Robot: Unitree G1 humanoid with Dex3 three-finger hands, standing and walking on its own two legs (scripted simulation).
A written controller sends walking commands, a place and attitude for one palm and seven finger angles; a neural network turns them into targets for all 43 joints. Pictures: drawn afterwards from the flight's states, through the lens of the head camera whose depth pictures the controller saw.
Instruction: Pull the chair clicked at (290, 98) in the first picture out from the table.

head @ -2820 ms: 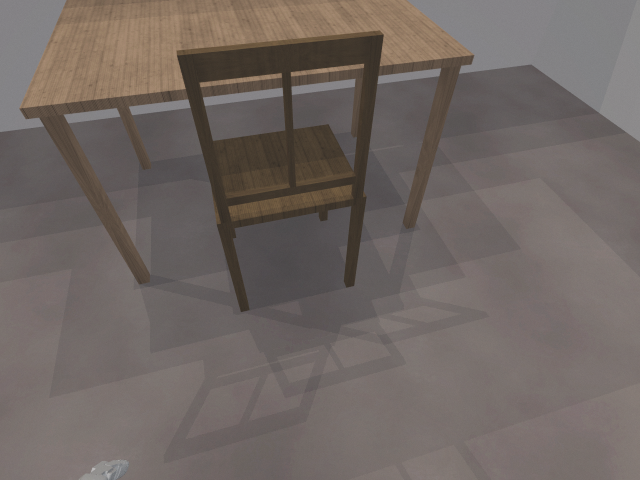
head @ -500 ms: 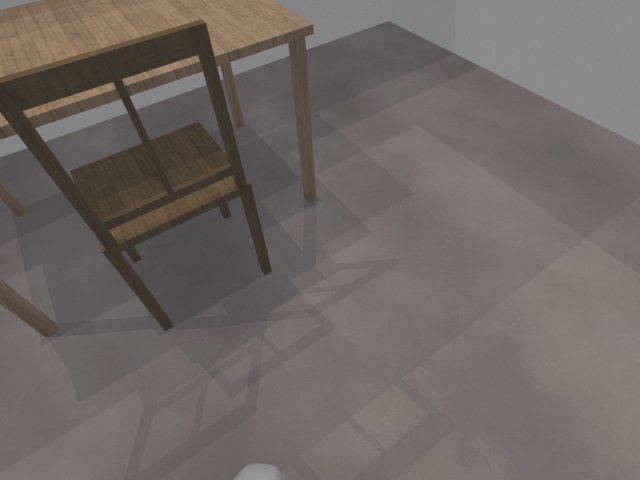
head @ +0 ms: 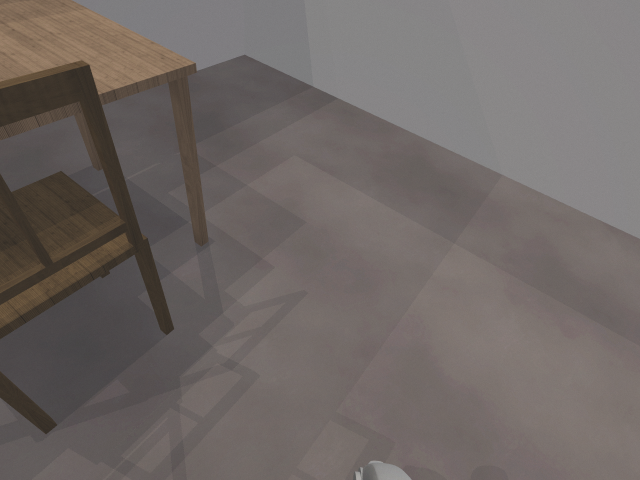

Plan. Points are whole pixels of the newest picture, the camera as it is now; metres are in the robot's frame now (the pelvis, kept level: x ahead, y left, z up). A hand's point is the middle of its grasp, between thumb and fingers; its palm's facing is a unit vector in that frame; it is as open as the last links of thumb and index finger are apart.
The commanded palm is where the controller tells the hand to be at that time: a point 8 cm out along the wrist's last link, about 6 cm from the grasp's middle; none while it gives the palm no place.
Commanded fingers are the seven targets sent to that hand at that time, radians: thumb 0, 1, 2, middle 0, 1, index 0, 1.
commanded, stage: walk to a spot facing it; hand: left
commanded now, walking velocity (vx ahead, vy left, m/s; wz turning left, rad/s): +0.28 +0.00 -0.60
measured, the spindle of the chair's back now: (13, 208) +0.52 +0.61 -0.07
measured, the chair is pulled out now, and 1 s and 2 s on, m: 0.00 0.00 0.00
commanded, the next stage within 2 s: turn to face it in 0.96 s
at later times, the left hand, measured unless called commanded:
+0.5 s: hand (276, 371) +0.34 +0.09 -0.19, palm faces -0.32 -0.93 -0.17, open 7.4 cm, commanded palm none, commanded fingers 0.00 0.90 0.90 -0.20 -0.30 -0.20 -0.30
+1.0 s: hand (240, 324) +0.43 +0.17 -0.20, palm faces -0.42 -0.88 -0.21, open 7.4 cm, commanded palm none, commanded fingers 0.00 0.90 0.90 -0.20 -0.30 -0.20 -0.30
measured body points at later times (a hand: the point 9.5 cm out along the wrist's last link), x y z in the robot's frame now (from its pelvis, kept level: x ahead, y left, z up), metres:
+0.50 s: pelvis +0.18 -0.05 -0.03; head +0.22 -0.05 +0.42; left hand +0.35 +0.14 -0.18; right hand +0.06 -0.24 -0.17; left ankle +0.15 +0.10 -0.64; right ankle +0.22 -0.10 -0.75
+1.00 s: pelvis +0.36 -0.02 -0.02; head +0.41 -0.01 +0.43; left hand +0.45 +0.22 -0.18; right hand +0.41 -0.30 -0.12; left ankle +0.43 +0.04 -0.75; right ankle +0.22 -0.08 -0.69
